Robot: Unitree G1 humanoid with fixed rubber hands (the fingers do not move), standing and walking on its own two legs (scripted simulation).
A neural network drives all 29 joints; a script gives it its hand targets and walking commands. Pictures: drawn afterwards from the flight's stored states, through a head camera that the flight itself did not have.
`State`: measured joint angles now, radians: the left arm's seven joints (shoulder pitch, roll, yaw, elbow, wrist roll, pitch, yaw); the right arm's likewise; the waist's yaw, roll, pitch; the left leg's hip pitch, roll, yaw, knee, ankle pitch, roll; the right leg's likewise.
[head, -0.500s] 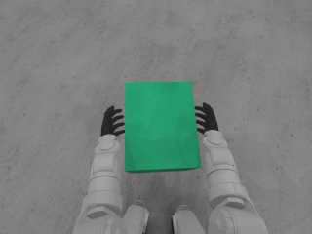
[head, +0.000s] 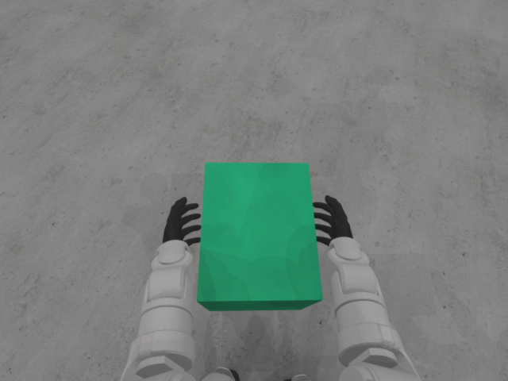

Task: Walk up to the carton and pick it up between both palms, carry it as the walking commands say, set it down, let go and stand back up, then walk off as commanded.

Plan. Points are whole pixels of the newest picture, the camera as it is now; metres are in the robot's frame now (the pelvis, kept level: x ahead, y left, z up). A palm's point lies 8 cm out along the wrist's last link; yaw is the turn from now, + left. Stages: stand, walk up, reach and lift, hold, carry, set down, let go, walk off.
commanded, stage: reach and lift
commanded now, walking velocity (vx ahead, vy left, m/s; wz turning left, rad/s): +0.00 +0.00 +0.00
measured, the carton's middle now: (256, 241) +0.38 +0.03 -0.10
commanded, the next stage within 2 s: hold in 1.98 s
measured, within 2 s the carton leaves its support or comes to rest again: neither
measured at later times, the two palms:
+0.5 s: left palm (160, 236) +0.32 +0.16 +0.05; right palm (350, 234) +0.34 -0.11 +0.04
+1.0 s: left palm (156, 235) +0.30 +0.15 +0.09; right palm (365, 231) +0.32 -0.12 +0.09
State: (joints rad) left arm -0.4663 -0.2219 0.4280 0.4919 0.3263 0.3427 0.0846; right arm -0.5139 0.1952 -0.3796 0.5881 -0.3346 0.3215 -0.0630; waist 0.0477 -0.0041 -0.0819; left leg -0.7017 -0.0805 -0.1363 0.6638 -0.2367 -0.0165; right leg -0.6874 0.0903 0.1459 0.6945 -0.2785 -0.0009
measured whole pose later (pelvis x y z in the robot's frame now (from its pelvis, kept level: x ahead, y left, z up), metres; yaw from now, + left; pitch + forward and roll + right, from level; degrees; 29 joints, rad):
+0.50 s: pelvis +0.02 +0.00 +0.03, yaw +1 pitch +2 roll +0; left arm -0.38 -0.19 0.34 0.46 0.31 0.53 0.07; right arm -0.40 0.19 -0.28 0.51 -0.31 0.51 -0.06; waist 0.05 0.01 -0.05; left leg -0.29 -0.06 -0.15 0.46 -0.19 -0.01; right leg -0.27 0.07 0.13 0.48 -0.23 -0.01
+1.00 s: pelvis +0.01 -0.01 +0.03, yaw +1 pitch -8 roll +0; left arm -0.40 -0.20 0.33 0.42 0.35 0.72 0.07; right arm -0.44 0.21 -0.31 0.48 -0.37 0.70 -0.05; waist 0.03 0.01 -0.01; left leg -0.08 -0.05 -0.15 0.41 -0.19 -0.01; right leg -0.06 0.07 0.12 0.42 -0.23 -0.02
